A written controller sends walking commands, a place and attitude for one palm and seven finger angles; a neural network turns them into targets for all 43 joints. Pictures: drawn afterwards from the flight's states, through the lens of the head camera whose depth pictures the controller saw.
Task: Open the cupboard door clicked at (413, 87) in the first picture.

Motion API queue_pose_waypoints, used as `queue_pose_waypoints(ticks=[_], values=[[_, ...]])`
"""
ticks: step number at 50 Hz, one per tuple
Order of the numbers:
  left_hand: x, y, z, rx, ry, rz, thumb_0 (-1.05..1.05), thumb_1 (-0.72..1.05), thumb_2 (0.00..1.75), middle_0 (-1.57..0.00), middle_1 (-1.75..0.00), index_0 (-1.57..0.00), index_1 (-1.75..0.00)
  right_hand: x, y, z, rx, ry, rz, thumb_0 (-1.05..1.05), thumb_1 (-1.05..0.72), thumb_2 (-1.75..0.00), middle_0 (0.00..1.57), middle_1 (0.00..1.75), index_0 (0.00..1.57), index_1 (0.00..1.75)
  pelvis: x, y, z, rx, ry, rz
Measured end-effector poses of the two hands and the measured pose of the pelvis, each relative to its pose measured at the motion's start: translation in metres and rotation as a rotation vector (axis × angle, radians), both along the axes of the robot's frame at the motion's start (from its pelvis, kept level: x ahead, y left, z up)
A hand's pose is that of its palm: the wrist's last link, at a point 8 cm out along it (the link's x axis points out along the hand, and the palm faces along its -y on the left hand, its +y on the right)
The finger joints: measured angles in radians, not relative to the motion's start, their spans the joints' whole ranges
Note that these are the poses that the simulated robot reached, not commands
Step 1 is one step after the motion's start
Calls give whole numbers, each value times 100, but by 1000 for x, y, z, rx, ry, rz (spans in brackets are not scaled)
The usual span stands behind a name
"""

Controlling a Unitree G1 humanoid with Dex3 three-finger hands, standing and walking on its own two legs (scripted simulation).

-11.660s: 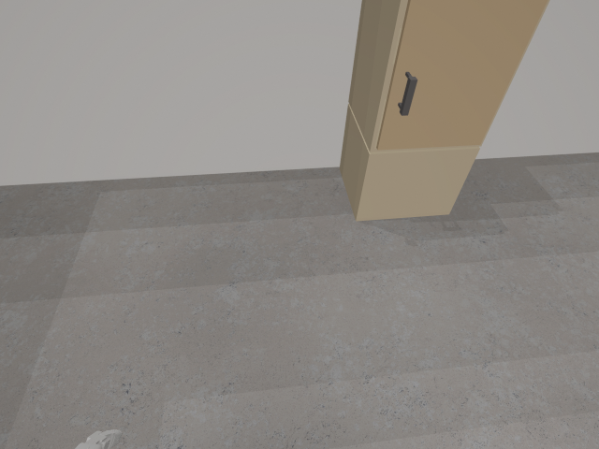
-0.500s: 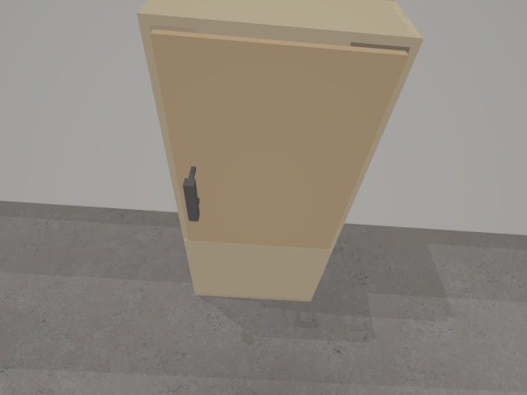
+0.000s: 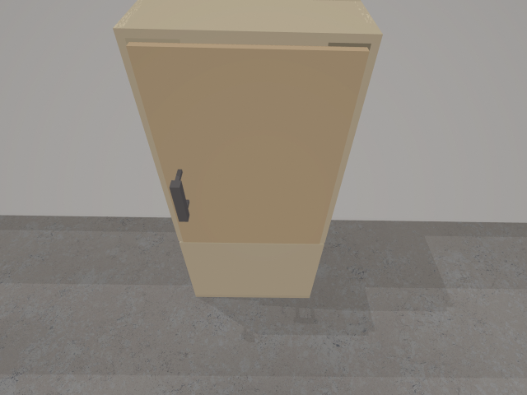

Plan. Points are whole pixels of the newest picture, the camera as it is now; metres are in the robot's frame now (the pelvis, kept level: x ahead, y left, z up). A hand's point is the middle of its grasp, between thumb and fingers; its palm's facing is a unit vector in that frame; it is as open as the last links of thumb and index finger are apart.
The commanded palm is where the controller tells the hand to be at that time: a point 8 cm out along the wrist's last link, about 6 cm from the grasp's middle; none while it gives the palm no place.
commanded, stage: come to a stop and stand still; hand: left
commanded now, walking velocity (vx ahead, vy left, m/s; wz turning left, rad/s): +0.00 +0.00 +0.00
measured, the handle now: (181, 195) +0.58 +0.22 -0.10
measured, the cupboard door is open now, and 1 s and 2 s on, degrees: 0 0 0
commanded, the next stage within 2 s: look again from close up in 0.22 s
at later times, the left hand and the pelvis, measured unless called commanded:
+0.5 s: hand out of the picture -0.04 +0.16 -0.18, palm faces +0.04 -0.99 -0.14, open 7.4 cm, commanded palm none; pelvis -0.01 +0.01 +0.00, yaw +0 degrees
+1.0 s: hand out of the picture -0.07 +0.20 -0.18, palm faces +0.04 -0.99 -0.17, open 7.4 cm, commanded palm none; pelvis -0.04 +0.04 +0.00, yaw +1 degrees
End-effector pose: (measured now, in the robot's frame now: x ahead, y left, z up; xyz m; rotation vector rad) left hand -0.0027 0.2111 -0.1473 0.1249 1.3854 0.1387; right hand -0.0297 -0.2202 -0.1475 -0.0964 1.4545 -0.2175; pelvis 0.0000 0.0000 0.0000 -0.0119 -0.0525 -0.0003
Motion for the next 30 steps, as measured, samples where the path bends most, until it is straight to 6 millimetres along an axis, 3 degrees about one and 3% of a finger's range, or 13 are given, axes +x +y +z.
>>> queue_pose_waypoints(ticks=[9, 17, 23, 30], values=[[-26, -22, 0, -39, 39, 19, 1, 92, 90, -20, -30, -20, -30, -10, 17, 1, 53, 22, 5, 0, -91, -89, 20, 30, 20, 30, -5, -5, 3, 3, 1, 1], [-43, -27, -1, -46, 64, 35, 0, 91, 90, -20, -30, -20, -30, -6, 23, 1, 58, 8, 16, 0, -91, -89, 20, 30, 20, 30, -6, -3, 3, -2, 9, -1], [-47, -10, -7, -36, 44, 15, 0, 91, 90, -20, -30, -20, -30, 4, 18, 0, 7, -76, 32, 2, -93, -89, 20, 30, 20, 30, -13, 10, -3, -14, 2, 1], [-34, 21, -10, -11, -32, 11, 0, 91, 90, -20, -30, -20, -30, 11, 24, 3, -21, -139, 58, 2, -93, -89, 20, 30, 20, 30, -21, 25, -6, -10, 3, 7]])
